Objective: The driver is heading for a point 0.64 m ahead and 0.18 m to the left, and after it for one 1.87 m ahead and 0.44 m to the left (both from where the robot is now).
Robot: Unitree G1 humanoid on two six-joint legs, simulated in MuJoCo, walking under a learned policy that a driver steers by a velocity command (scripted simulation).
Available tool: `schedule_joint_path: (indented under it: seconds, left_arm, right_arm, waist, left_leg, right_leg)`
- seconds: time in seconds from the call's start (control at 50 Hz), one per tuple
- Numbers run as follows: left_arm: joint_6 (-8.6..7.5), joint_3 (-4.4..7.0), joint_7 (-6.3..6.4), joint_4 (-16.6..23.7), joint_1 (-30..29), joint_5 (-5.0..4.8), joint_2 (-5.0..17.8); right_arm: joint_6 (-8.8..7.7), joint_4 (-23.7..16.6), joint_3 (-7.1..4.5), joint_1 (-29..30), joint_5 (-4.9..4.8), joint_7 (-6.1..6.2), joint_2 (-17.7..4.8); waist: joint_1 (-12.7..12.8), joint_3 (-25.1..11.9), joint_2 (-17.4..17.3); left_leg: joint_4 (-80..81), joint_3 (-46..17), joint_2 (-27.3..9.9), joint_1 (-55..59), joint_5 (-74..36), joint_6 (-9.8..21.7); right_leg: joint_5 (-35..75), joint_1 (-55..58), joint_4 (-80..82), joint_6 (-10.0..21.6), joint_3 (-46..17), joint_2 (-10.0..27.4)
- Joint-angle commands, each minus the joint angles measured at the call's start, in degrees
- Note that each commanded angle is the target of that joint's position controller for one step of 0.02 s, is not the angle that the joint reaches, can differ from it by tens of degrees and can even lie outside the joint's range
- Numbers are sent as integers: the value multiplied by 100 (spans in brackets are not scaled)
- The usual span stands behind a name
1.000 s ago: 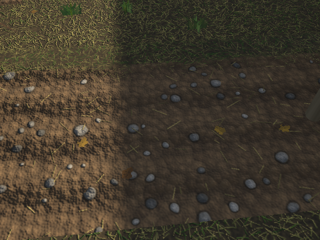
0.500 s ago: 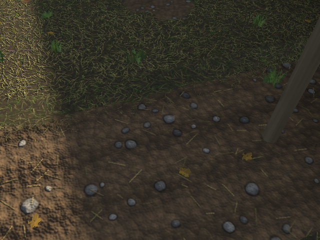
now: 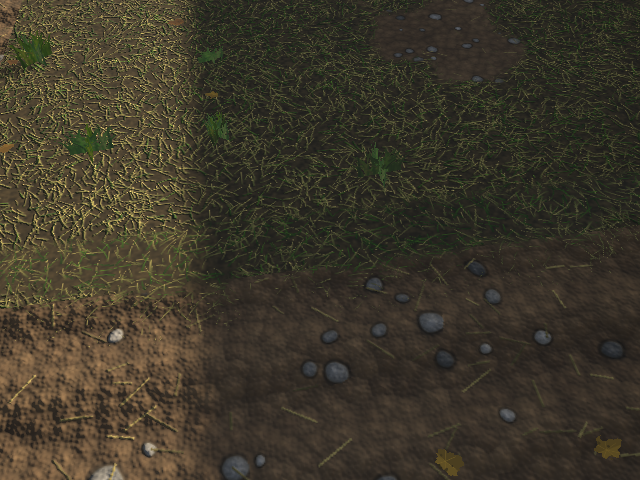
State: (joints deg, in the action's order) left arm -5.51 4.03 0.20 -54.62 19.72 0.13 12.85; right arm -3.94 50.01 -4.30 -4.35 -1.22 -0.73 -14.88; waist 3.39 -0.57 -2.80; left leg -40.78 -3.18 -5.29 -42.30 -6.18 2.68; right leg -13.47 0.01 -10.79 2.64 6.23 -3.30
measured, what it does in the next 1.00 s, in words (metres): walks ahead, turning left: left foot, then right foot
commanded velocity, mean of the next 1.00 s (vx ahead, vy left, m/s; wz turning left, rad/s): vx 0.44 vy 0.00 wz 0.46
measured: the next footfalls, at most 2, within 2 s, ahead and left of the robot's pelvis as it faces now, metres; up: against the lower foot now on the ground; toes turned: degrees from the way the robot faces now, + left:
left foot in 0.18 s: +0.28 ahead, +0.13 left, +0.00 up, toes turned +8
right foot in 0.66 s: +0.58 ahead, +0.01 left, +0.00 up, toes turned +27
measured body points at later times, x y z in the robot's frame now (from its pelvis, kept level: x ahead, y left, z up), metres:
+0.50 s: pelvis +0.28 +0.06 +0.00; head +0.32 +0.08 +0.45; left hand +0.42 +0.37 -0.09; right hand +0.42 -0.19 -0.12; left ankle +0.24 +0.13 -0.74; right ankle +0.50 -0.07 -0.69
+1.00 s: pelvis +0.52 +0.10 +0.00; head +0.56 +0.12 +0.45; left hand +0.42 +0.37 -0.13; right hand +0.81 -0.02 -0.09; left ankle +0.55 +0.28 -0.71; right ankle +0.54 -0.01 -0.74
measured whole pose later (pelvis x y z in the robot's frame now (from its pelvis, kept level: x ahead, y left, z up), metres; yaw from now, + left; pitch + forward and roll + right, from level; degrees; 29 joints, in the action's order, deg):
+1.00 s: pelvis +0.52 +0.10 +0.00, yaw +30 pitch +2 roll -1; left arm -3.6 3.5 -0.2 -50.4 15.4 -0.5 15.0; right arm -1.4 38.2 -3.2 -6.2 -0.3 -0.1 -15.6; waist 4.2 2.3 -2.4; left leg -39.0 -3.1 -2.4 -32.5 7.6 -0.8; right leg -12.5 -8.6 -18.7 1.1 3.6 -1.1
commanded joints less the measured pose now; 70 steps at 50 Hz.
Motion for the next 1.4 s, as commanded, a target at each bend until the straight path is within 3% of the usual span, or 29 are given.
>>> schedule_joint_path:
  seconds: [0.02, 0.12, 0.16, 0.18, 0.2, 0.22, 0.24, 0.28, 0.3, 0.36, 0.46, 0.56, 0.62, 0.64, 0.66, 0.68, 0.7, 0.72, 0.76, 0.82, 0.9, 1.06, 1.1, 1.12, 1.14, 1.2, 1.32, 1.38, 1.4]
  left_arm:
    - [-73, 143, 52, 190, -66, -37, 812]
    - [150, 223, 138, 147, -51, -79, 1112]
    - [260, 243, 212, 220, -175, -72, 1239]
    - [237, 207, 247, 354, -172, -23, 1197]
    - [49, -96, 77, 598, 389, 139, 308]
    - [-227, -32, -33, 653, -94, -61, 685]
    - [-359, 48, -73, 845, -652, -253, 953]
    - [-388, 71, 18, 903, -973, -75, 922]
    - [-306, 121, 46, 932, -903, -6, 953]
    - [-99, 122, 83, 1051, -871, 53, 750]
    - [-72, 10, 47, 1402, -1962, 68, 502]
    - [-151, 50, -62, 1681, -2474, -56, 761]
    - [-262, 138, -96, 1606, -2003, -74, 955]
    - [-287, 219, -66, 1486, -1435, -19, 1122]
    - [-294, 312, -19, 1388, -520, 66, 1449]
    - [-202, 415, -25, 1182, 22, 109, 1877]
    - [-163, 319, -50, 1255, -73, -24, 1358]
    - [-131, 211, -38, 1327, -285, -36, 986]
    - [-59, 98, -55, 1338, -848, 77, 782]
    - [-94, 50, -101, 1204, -976, 80, 703]
    - [9, 133, -33, 1029, -1097, -13, 1047]
    - [192, 83, 1, 660, -731, -183, 1110]
    - [78, -114, -49, 640, -40, 115, 603]
    - [141, -196, -53, 603, -51, 82, 513]
    - [246, -128, -45, 667, -357, -22, 786]
    - [550, -39, 95, 618, -532, 11, 941]
    - [618, -121, 110, 363, -363, 108, 571]
    - [619, -18, 130, 449, -823, 77, 1146]
    - [576, -66, 117, 479, -944, 79, 915]
  right_arm:
    - [-33, -523, 57, 702, -10, -107, -127]
    - [-11, -854, -3, 789, -2, -310, -361]
    - [24, -625, -226, -436, -6, -304, -752]
    - [53, -435, -413, -1439, 15, -205, -1222]
    - [46, -417, -483, -1691, -33, -152, -1698]
    - [55, -462, -351, -1936, 6, -108, -1312]
    - [34, -493, -283, -1679, 54, -62, -1028]
    - [-22, -714, -202, -865, 41, -48, -753]
    - [-43, -803, -156, -665, 94, -35, -646]
    - [-58, -875, -169, -659, 59, 24, -758]
    - [-1, -835, -250, -1081, -9, 142, -983]
    - [80, -733, -235, -1508, -53, 156, -908]
    - [126, -811, -227, -1429, -14, 193, -875]
    - [111, -887, -165, -1354, 15, 186, -702]
    - [76, -1019, -46, -1308, 83, 163, -375]
    - [24, -1174, 40, -2133, -93, 158, -145]
    - [23, -1044, -57, -2101, -148, 180, -756]
    - [53, -1091, -136, -1527, -86, 180, -1046]
    - [84, -1234, -151, -1017, 70, 195, -873]
    - [157, -1264, -106, -1248, 37, 174, -493]
    - [213, -1361, 43, -945, 97, 128, -224]
    - [181, -1428, -60, -515, 178, 43, -574]
    - [245, -1518, -151, -799, 355, 166, -1143]
    - [298, -1420, -11, -916, 312, 152, -633]
    - [309, -1346, 73, -877, 257, 100, -404]
    - [298, -1323, 13, -175, 222, 74, -684]
    - [347, -1078, 94, 152, 191, 104, -341]
    - [344, -881, 107, -280, 244, 101, -246]
    - [347, -821, 83, -130, 246, 140, -368]
  waist:
    - [3, 460, 502]
    - [-184, 212, 764]
    - [-867, -477, 834]
    - [-1267, -1057, 381]
    - [-723, -1741, -1092]
    - [-1040, -2268, -699]
    - [-1096, -1524, -476]
    - [-628, -635, 421]
    - [-404, -516, 379]
    - [-190, -235, 205]
    - [-570, -13, -52]
    - [-748, -29, -228]
    - [-411, -154, -443]
    - [-127, -500, -412]
    - [263, -1216, 145]
    - [-65, -1901, 2057]
    - [49, -1575, 1634]
    - [208, -870, 1068]
    - [-46, -70, 616]
    - [-402, -131, 833]
    - [-425, -476, 870]
    - [-402, -503, 757]
    - [-176, -1318, -505]
    - [-380, -1700, -937]
    - [-449, -1412, -745]
    - [-222, -706, -434]
    - [8, -563, -445]
    - [-466, 130, 780]
    - [-355, 260, 781]
  left_leg:
    - [471, 165, 91, 198, -314, 87]
    - [686, 792, 517, 657, 1187, 378]
    - [975, 1014, 950, 2381, 1297, 662]
    - [1032, -62, 378, 4297, 990, 1011]
    - [1433, -3263, -1157, 6564, 1741, 2158]
    - [2176, -4328, -1371, 6943, 2118, 2212]
    - [2245, -3429, -1150, 6464, 1766, 1874]
    - [2414, -2303, -751, 4616, 645, 1593]
    - [2562, -2057, -627, 3992, 298, 1577]
    - [2827, -1674, -435, 3058, 92, 1561]
    - [2771, -1093, 118, 2433, 577, 1098]
    - [2224, -1790, -95, 3050, 1281, 939]
    - [1584, -2163, -92, 3298, 1136, 791]
    - [976, -1992, 151, 3065, 902, 617]
    - [-574, -1459, 512, 2310, 1548, 380]
    - [-2272, -696, 1197, 354, 3967, 7]
    - [-3098, -755, 684, -405, 3938, -78]
    - [-3324, -696, 520, -556, 3377, -116]
    - [-3038, -529, 329, -129, 2832, -227]
    - [-2284, -286, 276, 578, 2917, -342]
    - [-712, 38, 251, 1273, 1781, -435]
    - [1763, 272, 551, 2853, 305, 39]
    - [1183, -1268, -1075, 4981, -3411, 959]
    - [1398, -1860, -1559, 4935, -3007, 1563]
    - [1638, -1906, -1379, 4631, -2044, 1529]
    - [2099, -1448, -998, 3343, -399, 1072]
    - [2138, -559, -237, 2213, 1900, 509]
    - [1861, -57, 419, 2372, 2808, -136]
    - [1621, 6, 442, 2770, 2420, -200]
  right_leg:
    - [2014, -193, 398, 616, -212, 1639]
    - [4753, 802, -797, 394, 156, 1878]
    - [5937, 502, -2569, 177, 384, 1694]
    - [4542, -917, -4262, -43, 395, 1483]
    - [-955, -3692, -6475, -436, 11, 224]
    - [-1840, -4398, -7174, -328, -1171, 90]
    - [-1371, -4867, -7082, -194, -1267, 421]
    - [-726, -4294, -6071, -190, -1163, 830]
    - [-635, -3836, -5792, -231, -1195, 948]
    - [-460, -3510, -4887, -442, -1049, 971]
    - [1573, -2977, -2659, -566, -878, 545]
    - [1553, -2714, -1763, -483, -1088, 317]
    - [1012, -1983, -1352, -240, -1018, 272]
    - [1014, -1053, -1319, -44, -1102, 478]
    - [806, 414, -1442, 338, -1966, 1438]
    - [-231, 2150, -1040, 1337, -4499, 2733]
    - [-1527, 1990, -772, 1306, -5041, 2821]
    - [-1490, 1317, -664, 1037, -4209, 2497]
    - [928, -73, -573, 895, -2915, 2025]
    - [3653, -737, -583, 919, -1767, 1689]
    - [4403, -943, -487, 954, -993, 1556]
    - [2855, -789, -1427, 429, -909, 1348]
    - [-25, -2199, -2871, -262, -435, 619]
    - [-2110, -2434, -3485, -467, -730, 593]
    - [-2582, -2679, -3819, -565, -864, 648]
    - [-1922, -2515, -3867, -699, -924, 807]
    - [393, -829, -1858, -528, -542, 549]
    - [-780, -1752, -1290, -46, -1003, 981]
    - [-1267, -2181, -1070, -69, -1026, 899]
Velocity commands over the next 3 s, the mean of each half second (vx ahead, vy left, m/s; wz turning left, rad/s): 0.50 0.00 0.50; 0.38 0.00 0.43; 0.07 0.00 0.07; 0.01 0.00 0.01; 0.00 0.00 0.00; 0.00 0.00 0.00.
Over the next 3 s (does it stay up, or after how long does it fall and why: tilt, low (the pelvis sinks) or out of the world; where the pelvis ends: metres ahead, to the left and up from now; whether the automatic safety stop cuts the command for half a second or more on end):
stays up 0.61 0.14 -0.01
